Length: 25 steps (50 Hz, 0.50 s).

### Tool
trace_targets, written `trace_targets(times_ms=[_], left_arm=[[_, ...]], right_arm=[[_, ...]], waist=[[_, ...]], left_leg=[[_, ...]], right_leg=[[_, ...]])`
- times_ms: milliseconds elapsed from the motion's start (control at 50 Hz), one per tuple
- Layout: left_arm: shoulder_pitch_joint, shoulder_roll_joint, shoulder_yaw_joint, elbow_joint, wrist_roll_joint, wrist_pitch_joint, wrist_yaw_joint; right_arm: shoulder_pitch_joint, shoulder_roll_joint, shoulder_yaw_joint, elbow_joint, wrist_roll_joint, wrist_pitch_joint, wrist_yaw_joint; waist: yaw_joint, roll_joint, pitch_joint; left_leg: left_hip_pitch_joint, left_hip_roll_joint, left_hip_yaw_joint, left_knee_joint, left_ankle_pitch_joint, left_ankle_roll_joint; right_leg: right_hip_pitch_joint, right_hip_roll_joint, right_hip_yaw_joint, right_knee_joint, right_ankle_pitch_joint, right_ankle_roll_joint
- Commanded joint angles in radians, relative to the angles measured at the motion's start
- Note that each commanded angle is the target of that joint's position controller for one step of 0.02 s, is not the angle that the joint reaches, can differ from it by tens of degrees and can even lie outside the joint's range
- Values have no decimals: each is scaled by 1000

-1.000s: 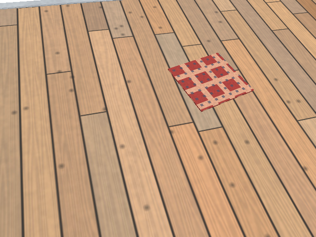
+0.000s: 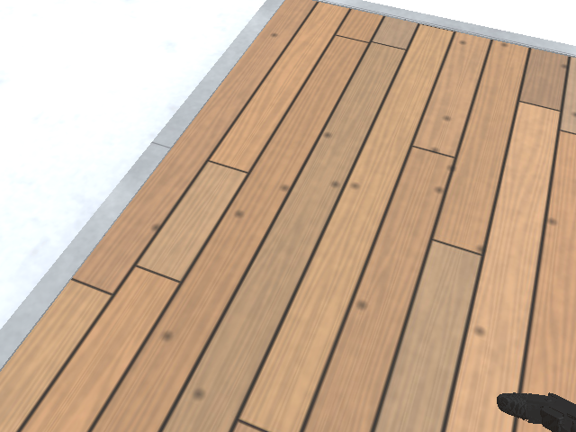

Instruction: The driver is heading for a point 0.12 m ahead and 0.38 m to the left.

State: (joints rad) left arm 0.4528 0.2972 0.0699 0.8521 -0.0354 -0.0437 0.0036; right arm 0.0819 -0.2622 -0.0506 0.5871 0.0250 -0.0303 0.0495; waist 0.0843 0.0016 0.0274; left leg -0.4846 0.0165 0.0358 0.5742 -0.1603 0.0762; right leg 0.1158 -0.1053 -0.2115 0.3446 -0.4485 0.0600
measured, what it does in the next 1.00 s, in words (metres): walks ahead, turning left: right foot, then left foot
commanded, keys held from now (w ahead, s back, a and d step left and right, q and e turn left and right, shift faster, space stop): w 0.32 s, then w+q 0.06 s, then q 0.62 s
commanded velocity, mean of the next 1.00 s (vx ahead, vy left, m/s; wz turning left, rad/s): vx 0.29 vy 0.00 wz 0.34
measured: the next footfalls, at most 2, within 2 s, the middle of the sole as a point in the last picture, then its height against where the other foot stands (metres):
right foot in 0.52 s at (353, 412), level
left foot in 0.94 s outside the picture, level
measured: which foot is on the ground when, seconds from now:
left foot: down 0.00-0.54, up 0.56-0.92, down 0.94-1.00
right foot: down 0.00-0.02, up 0.04-0.50, down 0.52-0.96, up 0.98-1.00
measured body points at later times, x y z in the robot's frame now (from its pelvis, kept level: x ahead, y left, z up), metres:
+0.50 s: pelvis +0.28 +0.03 +0.00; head +0.32 +0.03 +0.45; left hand +0.50 +0.26 -0.07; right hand +0.29 -0.26 -0.12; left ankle +0.10 +0.12 -0.72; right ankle +0.47 -0.07 -0.71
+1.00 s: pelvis +0.39 +0.06 +0.01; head +0.41 +0.10 +0.46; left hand +0.45 +0.38 -0.11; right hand +0.63 -0.17 -0.07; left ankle +0.40 +0.16 -0.72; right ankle +0.45 -0.07 -0.70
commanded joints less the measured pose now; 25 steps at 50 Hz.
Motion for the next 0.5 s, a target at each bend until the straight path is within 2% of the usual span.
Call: trace_targets(times_ms=[20,40,60,80,100,120,160,200,240,300,340,380,400,420,460,480,500], left_arm=[[-42,50,-14,-112,48,-26,1],[-11,47,-24,-121,27,-54,-3],[-116,151,7,-139,-16,-66,-6],[-174,146,5,-164,-26,-74,-8],[-184,130,3,-152,-4,-75,-2],[-165,126,8,-144,12,-67,-3],[-110,101,5,-116,15,-45,-13],[-121,89,4,-115,21,-28,-14],[-196,81,1,-140,30,-24,-11],[-313,56,-11,-174,29,-39,-21],[-410,37,-22,-204,26,-49,-32],[-478,39,-24,-232,25,-56,-43],[-499,44,-23,-243,31,-62,-50],[-507,51,-21,-251,38,-68,-57],[-459,80,-9,-242,50,-76,-62],[-404,104,1,-229,55,-78,-57],[-302,134,15,-204,60,-81,-47]], right_arm=[[438,-301,-110,49,2,6,-37],[421,-307,-96,24,-3,-10,-37],[359,-223,-69,27,-15,-26,-27],[307,-191,-56,37,-13,-33,-24],[240,-160,-45,39,-12,-38,-22],[194,-130,-35,35,-19,-43,-19],[158,-120,-33,38,-27,-57,-22],[160,-130,-34,61,-23,-72,-24],[187,-137,-34,86,-24,-74,-31],[220,-144,-30,114,-22,-67,-43],[277,-164,-34,141,-14,-63,-49],[325,-175,-36,170,-6,-55,-52],[332,-175,-37,181,-5,-47,-55],[338,-178,-38,189,-6,-39,-61],[332,-192,-45,196,-10,-24,-71],[314,-205,-49,189,-12,-20,-75],[284,-209,-49,178,-13,-14,-76]], waist=[[-234,165,-284],[-195,232,-452],[-218,114,-315],[-187,121,-182],[-147,56,-110],[-109,80,-70],[-66,93,-55],[-49,58,-21],[-66,46,17],[-104,48,48],[-144,40,69],[-160,32,86],[-158,31,96],[-151,37,87],[-114,76,36],[-85,100,-8],[-26,103,-82]], left_leg=[[887,196,-375,-52,-78,148],[930,389,-851,-241,-230,290],[827,357,-720,-290,-222,236],[681,313,-552,-296,-156,200],[545,261,-442,-313,-85,171],[452,217,-361,-340,-10,159],[366,183,-283,-400,93,163],[329,172,-217,-424,212,167],[329,158,-171,-437,279,162],[333,120,-109,-448,279,127],[353,131,-118,-463,238,117],[422,157,-149,-438,228,123],[457,164,-156,-399,291,119],[487,171,-165,-356,360,109],[534,180,-198,-263,493,78],[547,167,-211,-191,615,61],[534,124,-198,-60,714,31]], right_leg=[[-637,-35,24,726,229,-86],[-791,98,223,959,-146,-64],[-879,45,295,1012,-69,-72],[-900,0,272,975,23,-92],[-860,-42,267,911,111,-90],[-811,-66,274,859,178,-85],[-741,-73,264,837,256,-69],[-761,-71,255,784,300,-46],[-816,-62,251,682,384,-26],[-797,-27,225,438,552,-29],[-774,1,205,318,618,-39],[-790,23,216,235,616,-50],[-796,36,221,193,599,-59],[-779,52,224,160,583,-71],[-692,82,231,134,541,-95],[-614,109,219,137,503,-109],[-461,129,191,105,557,-131]])
Velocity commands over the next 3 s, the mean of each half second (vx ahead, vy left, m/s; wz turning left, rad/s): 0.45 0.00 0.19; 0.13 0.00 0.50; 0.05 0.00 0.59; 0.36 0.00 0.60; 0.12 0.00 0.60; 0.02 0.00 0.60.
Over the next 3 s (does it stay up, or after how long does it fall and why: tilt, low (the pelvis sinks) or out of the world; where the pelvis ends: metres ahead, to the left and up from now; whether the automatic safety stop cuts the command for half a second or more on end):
stays up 0.54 0.45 0.03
